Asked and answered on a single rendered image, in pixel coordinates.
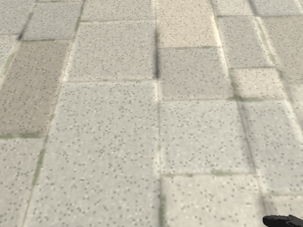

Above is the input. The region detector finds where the robot right hand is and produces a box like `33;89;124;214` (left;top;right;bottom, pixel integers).
262;215;303;227

